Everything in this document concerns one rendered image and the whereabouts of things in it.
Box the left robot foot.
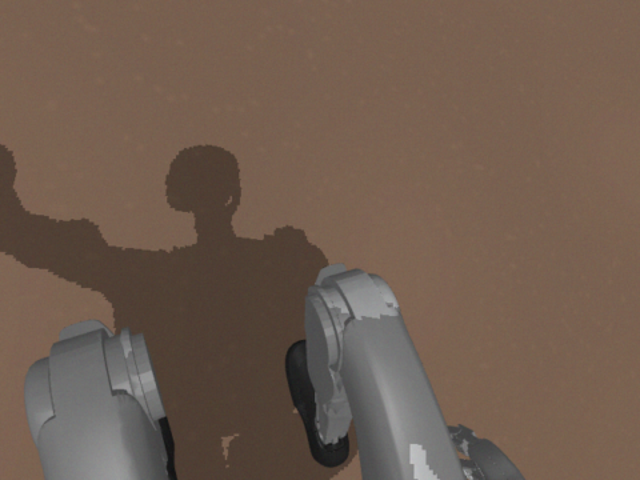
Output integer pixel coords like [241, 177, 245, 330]
[158, 416, 177, 480]

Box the right robot hand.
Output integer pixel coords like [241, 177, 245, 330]
[447, 424, 526, 480]

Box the right robot foot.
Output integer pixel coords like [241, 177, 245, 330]
[285, 340, 349, 467]

